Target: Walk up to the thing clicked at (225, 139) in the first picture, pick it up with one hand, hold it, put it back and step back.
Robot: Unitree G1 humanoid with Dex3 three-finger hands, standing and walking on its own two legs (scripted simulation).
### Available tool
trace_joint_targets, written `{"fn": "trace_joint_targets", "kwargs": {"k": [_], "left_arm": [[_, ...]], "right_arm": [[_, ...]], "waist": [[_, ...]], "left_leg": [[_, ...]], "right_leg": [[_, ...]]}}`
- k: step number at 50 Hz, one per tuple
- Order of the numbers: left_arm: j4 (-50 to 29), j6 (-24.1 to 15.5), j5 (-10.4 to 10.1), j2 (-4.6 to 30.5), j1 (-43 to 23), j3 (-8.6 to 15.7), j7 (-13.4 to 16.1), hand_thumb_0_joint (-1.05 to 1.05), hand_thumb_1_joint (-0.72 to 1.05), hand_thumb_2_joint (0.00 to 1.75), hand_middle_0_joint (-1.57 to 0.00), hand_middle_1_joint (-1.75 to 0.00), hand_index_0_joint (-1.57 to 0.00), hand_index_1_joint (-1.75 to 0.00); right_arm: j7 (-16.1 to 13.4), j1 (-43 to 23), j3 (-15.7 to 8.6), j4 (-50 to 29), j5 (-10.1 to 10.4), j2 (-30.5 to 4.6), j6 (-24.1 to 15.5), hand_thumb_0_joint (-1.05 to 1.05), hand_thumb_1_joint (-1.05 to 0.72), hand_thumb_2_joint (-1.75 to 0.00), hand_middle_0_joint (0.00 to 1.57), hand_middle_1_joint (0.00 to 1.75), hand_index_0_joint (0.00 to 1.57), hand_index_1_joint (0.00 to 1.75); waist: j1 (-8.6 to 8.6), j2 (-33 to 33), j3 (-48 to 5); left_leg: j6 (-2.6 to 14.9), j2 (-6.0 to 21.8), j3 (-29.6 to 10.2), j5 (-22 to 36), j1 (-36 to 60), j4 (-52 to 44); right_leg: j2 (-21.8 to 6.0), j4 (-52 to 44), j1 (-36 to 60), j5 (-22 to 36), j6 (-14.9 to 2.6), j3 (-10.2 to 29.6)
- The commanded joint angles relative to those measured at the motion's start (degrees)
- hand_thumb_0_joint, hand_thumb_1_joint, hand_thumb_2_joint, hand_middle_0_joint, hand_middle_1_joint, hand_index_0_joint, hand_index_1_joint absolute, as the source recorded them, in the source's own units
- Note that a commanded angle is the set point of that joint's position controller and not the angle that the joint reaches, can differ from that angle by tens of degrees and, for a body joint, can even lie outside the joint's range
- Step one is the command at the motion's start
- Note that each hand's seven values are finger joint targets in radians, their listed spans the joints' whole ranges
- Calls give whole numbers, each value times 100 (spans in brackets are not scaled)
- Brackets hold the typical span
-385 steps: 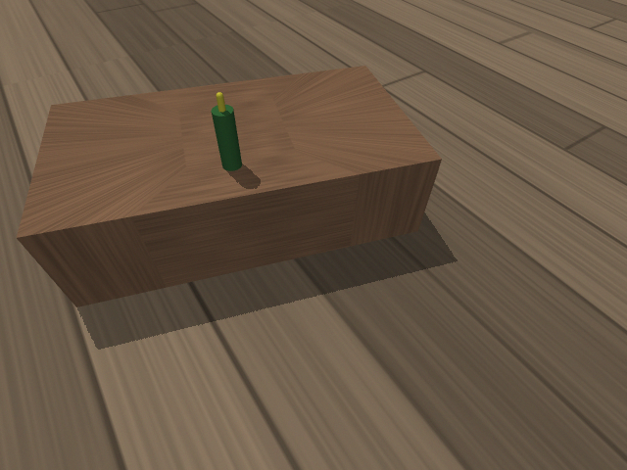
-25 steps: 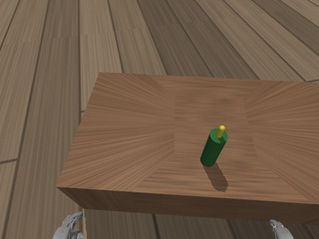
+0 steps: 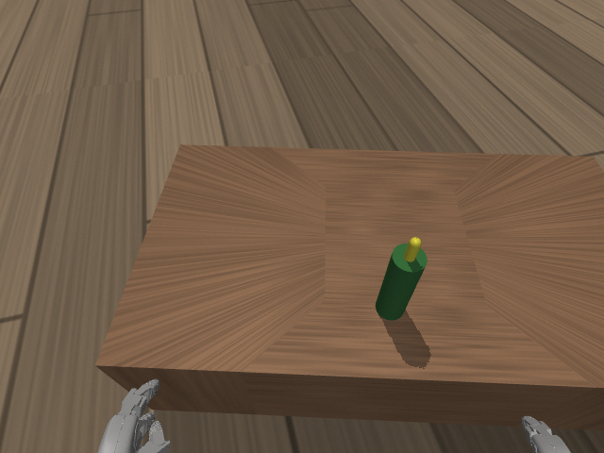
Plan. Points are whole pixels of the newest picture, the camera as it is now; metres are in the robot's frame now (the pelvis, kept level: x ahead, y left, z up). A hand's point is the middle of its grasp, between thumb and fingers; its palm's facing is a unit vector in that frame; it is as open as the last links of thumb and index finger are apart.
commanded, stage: go down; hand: right
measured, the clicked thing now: (401, 278) +0.51 -0.18 -0.21
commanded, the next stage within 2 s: approach in 1.92 s
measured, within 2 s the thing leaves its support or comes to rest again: neither
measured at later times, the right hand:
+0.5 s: hand (530, 441) +0.18 -0.27 -0.07, palm faces +0.14 +0.93 -0.33, open 17.4 cm
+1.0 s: hand (562, 325) +0.31 -0.33 -0.01, palm faces +0.16 +0.97 -0.16, open 17.6 cm
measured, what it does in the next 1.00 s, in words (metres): stands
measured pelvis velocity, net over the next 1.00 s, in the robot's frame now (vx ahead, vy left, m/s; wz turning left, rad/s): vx -0.03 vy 0.00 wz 0.01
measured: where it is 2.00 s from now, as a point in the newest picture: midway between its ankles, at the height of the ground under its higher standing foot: outside the picture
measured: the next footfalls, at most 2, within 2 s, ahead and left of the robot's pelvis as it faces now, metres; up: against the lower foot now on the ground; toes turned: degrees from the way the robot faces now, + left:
none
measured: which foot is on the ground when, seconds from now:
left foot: down 0.00-1.00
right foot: down 0.00-1.00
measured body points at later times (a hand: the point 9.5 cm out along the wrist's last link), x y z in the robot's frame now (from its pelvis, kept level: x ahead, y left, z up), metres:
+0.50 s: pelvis -0.02 +0.01 -0.01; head +0.02 -0.01 +0.44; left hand +0.14 +0.26 -0.09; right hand +0.17 -0.32 -0.05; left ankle +0.02 +0.15 -0.70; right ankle -0.04 -0.12 -0.70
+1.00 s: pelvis -0.03 +0.00 -0.01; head +0.05 -0.01 +0.43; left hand +0.03 +0.29 -0.11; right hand +0.30 -0.38 +0.01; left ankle +0.02 +0.15 -0.70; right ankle -0.04 -0.12 -0.70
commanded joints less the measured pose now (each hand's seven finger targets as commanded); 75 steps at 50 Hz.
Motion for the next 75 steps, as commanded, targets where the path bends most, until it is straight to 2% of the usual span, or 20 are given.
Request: {"fn": "trace_joint_targets", "kwargs": {"k": [1, 2, 4, 7, 13, 15, 19, 23, 26, 29, 31, 33, 36, 38, 43, 49, 51, 57, 69, 75], "left_arm": [[-862, -366, -7, 796, -150, 340, 178, 0, 90, 89, -19, -30, -19, -30], [-861, -390, -18, 790, -152, 312, 200, 0, 91, 89, -19, -30, -19, -30], [-923, -438, -5, 824, -127, 355, 234, 0, 90, 89, -19, -30, -19, -30], [-967, -502, -11, 820, -128, 345, 287, 0, 91, 89, -19, -30, -19, -30], [-1042, -626, -8, 783, -231, 293, 387, 0, 91, 89, -19, -30, -19, -30], [-963, -664, -8, 832, -134, 310, 432, 0, 91, 89, -19, -30, -20, -30], [-791, -772, 15, 811, -83, 257, 525, 0, 90, 89, -20, -30, -20, -30], [-552, -862, 12, 872, -73, 226, 644, 0, 90, 89, -20, -30, -20, -30], [-386, -870, 1, 914, -39, 206, 689, 0, 90, 89, -20, -30, -20, -30], [-190, -819, 18, 1018, 36, 237, 657, 0, 90, 89, -20, -30, -20, -30], [-199, -763, 42, 1052, 133, 265, 609, 0, 89, 90, -20, -29, -20, -30], [-154, -714, 51, 1091, 206, 293, 560, 0, 89, 90, -20, -29, -19, -30], [-134, -610, 59, 1136, 358, 325, 486, 0, 88, 90, -20, -29, -19, -30], [-123, -558, 73, 1140, 447, 347, 442, 0, 89, 90, -20, -29, -19, -30], [-101, -388, 106, 1255, 714, 407, 372, 0, 89, 90, -19, -29, -19, -30], [-78, -273, 81, 1342, 916, 357, 331, 0, 89, 91, -19, -29, -19, -30], [19, -226, 107, 1378, 982, 348, 314, 0, 90, 90, -19, -29, -19, -30], [156, -169, 146, 1468, 1203, 325, 276, 0, 90, 90, -19, -30, -19, -30], [109, -86, 173, 1535, 1278, 224, 171, 0, 90, 90, -19, -30, -19, -30], [199, -11, 198, 1613, 1404, 219, 112, 0, 89, 90, -19, -30, -19, -30]], "right_arm": [[-66, -15, -571, -1170, -55, -1136, -92, 0, 55, -4, 4, 5, 5, 5], [-29, 84, -470, -1024, -43, -994, -52, 0, 56, -3, 4, 5, 5, 5], [-45, -64, -646, -1460, -36, -1230, -86, 0, 58, -2, 5, 5, 5, 5], [9, 151, -544, -1462, -19, -1104, -22, 0, 56, -3, 5, 5, 5, 5], [48, 168, -733, -1644, 48, -1253, 12, 0, 55, -3, 5, 5, 5, 5], [79, -115, -765, -1689, 47, -1328, -19, 0, 54, -3, 5, 5, 5, 5], [76, -972, -1153, -1658, 107, -1759, -246, 0, 54, -3, 5, 5, 5, 5], [252, -2023, -1478, -1266, 279, -2173, -559, 0, 52, -2, 6, 5, 6, 5], [537, -2419, -1504, -451, 387, -2166, -734, 0, 50, -3, 6, 5, 5, 5], [879, -2905, -1695, 569, 442, -2411, -903, 0, 51, -3, 6, 4, 6, 4], [1122, -3232, -1662, 788, 453, -2404, -1047, 0, 53, -3, 6, 5, 5, 5], [1312, -3394, -1876, 1218, 469, -2684, -1230, 0, 53, -2, 6, 4, 6, 4], [1507, -3669, -2171, 1587, 458, -3135, -1585, 0, 55, -4, 5, 5, 5, 5], [1638, -4152, -2208, 1800, 482, -3163, -1875, 0, 56, -4, 5, 5, 5, 5], [1953, -4774, -2546, 2341, 531, -3642, -2693, 0, 61, -4, 3, 6, 4, 6], [2240, -5725, -2629, 2862, 610, -3982, -3352, 0, 61, -3, 4, 5, 4, 5], [2311, -5527, -2727, 3385, 581, -4121, -3460, 0, 61, -4, 4, 5, 4, 5], [2522, -5949, -2831, 3891, 593, -4410, -3764, 0, 61, -4, 4, 5, 4, 5], [2778, -6820, -2981, 4040, 639, -4881, -4176, 0, 52, -4, 6, 4, 5, 4], [2858, -6705, -3161, 4394, 659, -5120, -4225, 0, 53, -4, 5, 5, 5, 5]], "waist": [[-24, -218, -941], [18, -118, -844], [-14, -321, -999], [13, -267, -944], [-45, -261, -731], [71, -236, -856], [128, -329, -891], [196, -440, -950], [255, -336, -882], [151, -409, -803], [110, -521, -906], [34, -517, -1009], [-36, -320, -1084], [35, -260, -1023], [49, -423, -1561], [158, -377, -1441], [100, -507, -1521], [156, -499, -1698], [272, -679, -2046], [217, -678, -2049]], "left_leg": [[221, -261, 40, 1193, 806, -326], [212, -269, 49, 1098, 706, -299], [225, -271, 55, 1070, 705, -266], [221, -285, 78, 1002, 581, -203], [209, -266, 69, 507, 457, -262], [207, -274, 57, 665, 407, -204], [191, -244, -3, 673, 419, -207], [181, -206, -81, 587, 475, -317], [182, -205, -93, 573, 490, -406], [227, -222, -13, 628, 453, -339], [273, -221, 4, 672, 511, -315], [293, -229, 14, 835, 598, -284], [284, -195, -50, 1113, 812, -317], [286, -206, -69, 1133, 656, -273], [345, -171, -161, 1436, 669, -88], [344, -209, -219, 763, 408, -236], [367, -193, -227, 807, 373, -217], [388, -234, -204, 1168, 222, -80], [369, -241, -279, 1316, -3, 45], [380, -237, -260, 1448, -56, 140]], "right_leg": [[165, -647, -14, 2166, 14, 3], [156, -632, -89, 2038, 9, 23], [155, -638, -98, 2066, 27, 46], [141, -591, -158, 2054, 32, 89], [166, -620, -460, 1234, -28, 93], [155, -559, -346, 1429, -26, 111], [159, -513, -307, 1351, -42, 103], [174, -548, -239, 1134, -71, 74], [170, -602, -262, 1090, -92, 60], [134, -699, -350, 1240, -55, 122], [107, -774, -241, 1358, -26, 143], [95, -788, -198, 1606, -13, 148], [113, -730, -286, 1843, -58, 82], [93, -701, -331, 1840, -79, 77], [101, -571, -223, 2213, -72, 45], [109, -712, -456, 1333, -122, 48], [118, -664, -446, 1433, -92, 28], [90, -510, -402, 2027, -51, 73], [115, -247, -431, 2137, -86, 50], [100, -119, -527, 2442, -73, 81]]}}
